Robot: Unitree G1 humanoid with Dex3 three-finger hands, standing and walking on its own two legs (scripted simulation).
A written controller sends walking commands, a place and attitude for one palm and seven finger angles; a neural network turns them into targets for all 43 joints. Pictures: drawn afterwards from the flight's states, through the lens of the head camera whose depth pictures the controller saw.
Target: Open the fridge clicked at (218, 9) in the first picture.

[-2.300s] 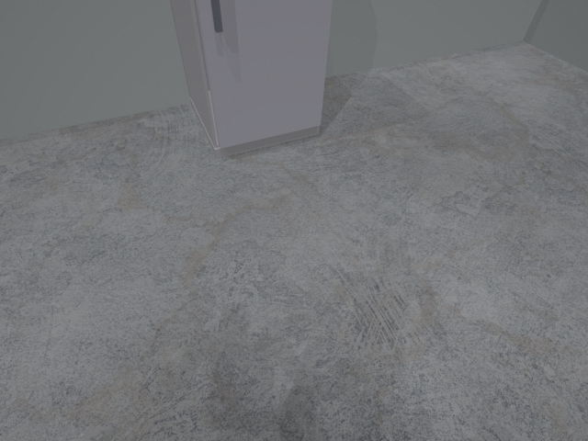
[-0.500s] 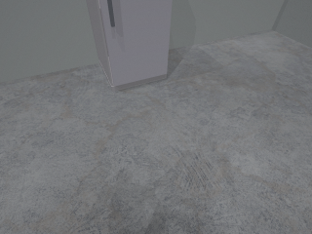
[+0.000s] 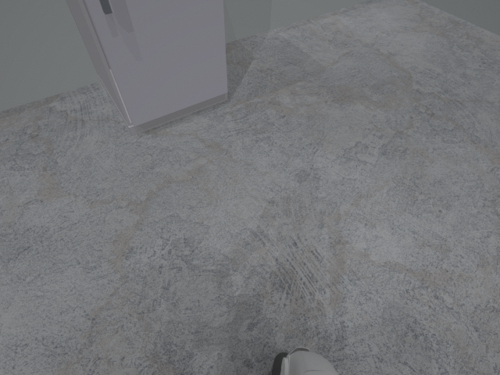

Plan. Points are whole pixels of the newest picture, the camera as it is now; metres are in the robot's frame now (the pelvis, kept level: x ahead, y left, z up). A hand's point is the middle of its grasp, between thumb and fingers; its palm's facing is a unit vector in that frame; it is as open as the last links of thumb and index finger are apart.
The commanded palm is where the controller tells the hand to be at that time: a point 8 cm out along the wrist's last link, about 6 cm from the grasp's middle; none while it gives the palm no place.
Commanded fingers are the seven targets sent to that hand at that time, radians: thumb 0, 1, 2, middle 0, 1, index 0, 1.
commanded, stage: walk to a spot facing it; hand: left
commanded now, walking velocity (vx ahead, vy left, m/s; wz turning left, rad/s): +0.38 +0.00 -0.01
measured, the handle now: out of the picture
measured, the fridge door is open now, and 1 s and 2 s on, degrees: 0 0 0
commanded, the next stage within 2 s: turn to face it in 1.50 s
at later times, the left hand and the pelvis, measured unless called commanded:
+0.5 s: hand (144, 361) +0.17 +0.20 -0.18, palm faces +0.09 -0.99 -0.13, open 7.3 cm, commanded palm none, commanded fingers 0.00 0.90 0.90 -0.20 -0.30 -0.20 -0.30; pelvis +0.21 +0.03 +0.00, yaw +1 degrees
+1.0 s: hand (193, 189) +0.55 +0.15 -0.15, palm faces -0.02 -0.98 -0.21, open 7.3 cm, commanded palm none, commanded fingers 0.00 0.90 0.90 -0.20 -0.30 -0.20 -0.30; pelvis +0.44 -0.03 +0.00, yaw +0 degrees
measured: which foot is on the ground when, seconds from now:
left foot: down 0.00-0.02, up 0.04-0.40, down 0.42-0.90, up 0.92-1.00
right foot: up 0.00-0.00, down 0.02-0.44, up 0.46-0.88, down 0.90-1.00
